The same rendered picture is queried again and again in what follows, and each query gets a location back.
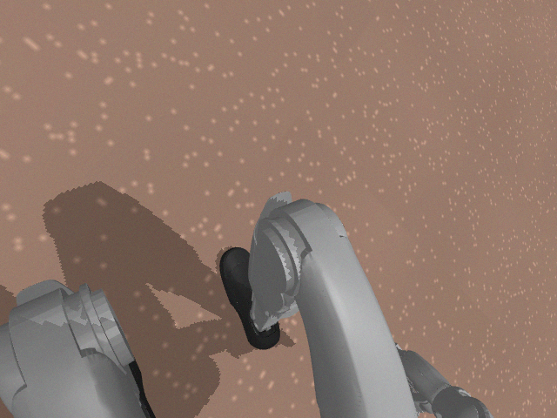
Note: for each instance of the right robot hand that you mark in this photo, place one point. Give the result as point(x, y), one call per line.
point(423, 378)

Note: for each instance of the right robot foot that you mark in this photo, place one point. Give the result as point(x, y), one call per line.
point(234, 274)

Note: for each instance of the left robot foot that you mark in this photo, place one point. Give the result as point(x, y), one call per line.
point(138, 379)

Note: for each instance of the right robot arm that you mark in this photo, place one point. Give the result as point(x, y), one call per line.
point(455, 402)

